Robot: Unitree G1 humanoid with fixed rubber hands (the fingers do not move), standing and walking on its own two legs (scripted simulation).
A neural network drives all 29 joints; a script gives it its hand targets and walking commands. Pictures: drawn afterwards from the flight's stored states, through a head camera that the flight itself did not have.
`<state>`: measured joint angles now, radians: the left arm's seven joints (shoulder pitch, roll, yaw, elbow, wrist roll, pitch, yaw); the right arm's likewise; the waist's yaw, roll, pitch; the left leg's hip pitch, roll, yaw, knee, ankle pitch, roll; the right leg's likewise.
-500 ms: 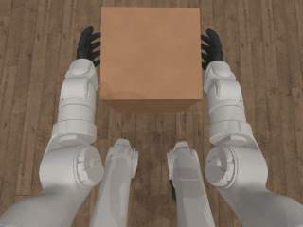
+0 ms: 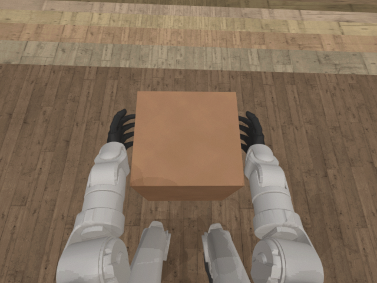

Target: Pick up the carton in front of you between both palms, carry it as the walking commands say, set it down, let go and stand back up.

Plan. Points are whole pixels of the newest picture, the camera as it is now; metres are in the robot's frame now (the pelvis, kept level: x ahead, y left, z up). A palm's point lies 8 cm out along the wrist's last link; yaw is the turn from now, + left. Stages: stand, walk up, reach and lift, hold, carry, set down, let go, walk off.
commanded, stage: reach and lift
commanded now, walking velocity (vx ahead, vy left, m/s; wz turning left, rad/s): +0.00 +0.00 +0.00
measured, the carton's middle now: (186, 154) +0.41 +0.01 -0.11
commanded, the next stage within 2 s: hold in 1.70 s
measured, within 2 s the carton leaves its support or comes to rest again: neither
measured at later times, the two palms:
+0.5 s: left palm (92, 132) +0.36 +0.16 +0.11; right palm (291, 137) +0.36 -0.14 +0.11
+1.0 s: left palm (71, 126) +0.34 +0.15 +0.18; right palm (319, 133) +0.34 -0.15 +0.18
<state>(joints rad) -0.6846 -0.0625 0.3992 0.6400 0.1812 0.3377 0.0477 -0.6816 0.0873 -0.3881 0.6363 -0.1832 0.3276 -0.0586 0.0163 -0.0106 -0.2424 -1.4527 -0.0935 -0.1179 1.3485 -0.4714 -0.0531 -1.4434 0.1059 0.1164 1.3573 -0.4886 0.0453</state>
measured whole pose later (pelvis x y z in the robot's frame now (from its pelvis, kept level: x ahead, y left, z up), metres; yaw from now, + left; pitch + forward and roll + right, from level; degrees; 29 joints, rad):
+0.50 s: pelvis +0.05 +0.00 +0.13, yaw +0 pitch +12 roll +0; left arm -0.32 -0.13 0.30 0.52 0.20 0.38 0.04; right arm -0.31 0.14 -0.30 0.51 -0.19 0.37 -0.04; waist 0.00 -0.01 -0.16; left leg -0.61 -0.06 -0.14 0.71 -0.31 -0.02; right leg -0.59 0.07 0.14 0.71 -0.33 0.02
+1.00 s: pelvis +0.04 +0.00 +0.15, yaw +0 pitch -3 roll +0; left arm -0.33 -0.16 0.31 0.40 0.29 0.61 0.00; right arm -0.32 0.17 -0.31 0.40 -0.30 0.61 0.01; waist 0.00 0.00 -0.01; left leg -0.19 -0.05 -0.15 0.47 -0.22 -0.02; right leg -0.18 0.05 0.14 0.48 -0.23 0.02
